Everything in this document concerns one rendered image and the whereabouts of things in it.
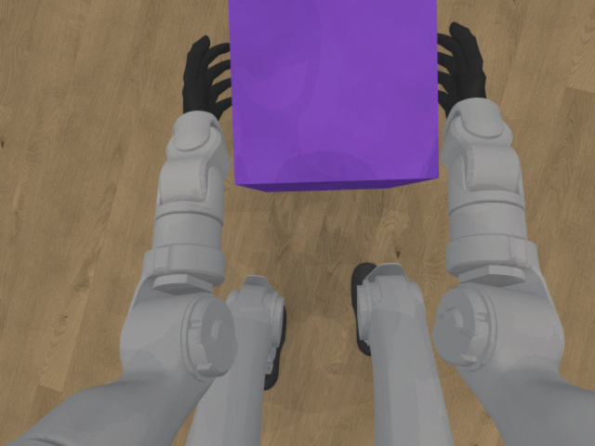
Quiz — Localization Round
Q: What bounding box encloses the carton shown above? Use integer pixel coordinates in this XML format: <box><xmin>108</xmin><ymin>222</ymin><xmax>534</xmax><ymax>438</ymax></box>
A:
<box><xmin>228</xmin><ymin>0</ymin><xmax>439</xmax><ymax>192</ymax></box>

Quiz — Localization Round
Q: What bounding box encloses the left robot hand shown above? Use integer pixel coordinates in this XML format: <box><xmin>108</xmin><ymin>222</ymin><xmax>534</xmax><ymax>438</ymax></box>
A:
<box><xmin>182</xmin><ymin>35</ymin><xmax>232</xmax><ymax>120</ymax></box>

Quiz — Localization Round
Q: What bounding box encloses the robot right foot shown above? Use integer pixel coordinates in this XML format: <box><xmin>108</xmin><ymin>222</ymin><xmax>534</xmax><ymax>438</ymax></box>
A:
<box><xmin>351</xmin><ymin>263</ymin><xmax>377</xmax><ymax>356</ymax></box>

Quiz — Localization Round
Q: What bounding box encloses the right robot shin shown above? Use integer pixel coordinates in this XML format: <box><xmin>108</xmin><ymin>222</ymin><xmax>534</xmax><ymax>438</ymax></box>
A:
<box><xmin>364</xmin><ymin>263</ymin><xmax>426</xmax><ymax>343</ymax></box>

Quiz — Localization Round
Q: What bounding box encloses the robot left upper arm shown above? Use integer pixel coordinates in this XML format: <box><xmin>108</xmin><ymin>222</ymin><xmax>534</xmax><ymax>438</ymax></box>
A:
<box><xmin>4</xmin><ymin>293</ymin><xmax>238</xmax><ymax>446</ymax></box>

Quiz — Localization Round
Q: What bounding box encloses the left robot forearm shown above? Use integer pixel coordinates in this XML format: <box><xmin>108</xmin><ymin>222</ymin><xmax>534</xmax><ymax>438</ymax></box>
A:
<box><xmin>119</xmin><ymin>111</ymin><xmax>231</xmax><ymax>358</ymax></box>

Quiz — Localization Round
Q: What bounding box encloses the right robot forearm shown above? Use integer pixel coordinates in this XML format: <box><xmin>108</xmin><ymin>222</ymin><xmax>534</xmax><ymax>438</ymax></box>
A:
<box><xmin>440</xmin><ymin>98</ymin><xmax>564</xmax><ymax>348</ymax></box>

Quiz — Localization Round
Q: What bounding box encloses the right robot hand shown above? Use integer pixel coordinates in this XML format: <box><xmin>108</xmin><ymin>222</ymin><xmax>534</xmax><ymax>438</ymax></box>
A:
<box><xmin>437</xmin><ymin>22</ymin><xmax>486</xmax><ymax>119</ymax></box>

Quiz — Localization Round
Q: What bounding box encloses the robot right upper arm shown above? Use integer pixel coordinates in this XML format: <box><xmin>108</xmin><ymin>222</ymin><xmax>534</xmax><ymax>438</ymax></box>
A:
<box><xmin>431</xmin><ymin>282</ymin><xmax>595</xmax><ymax>446</ymax></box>

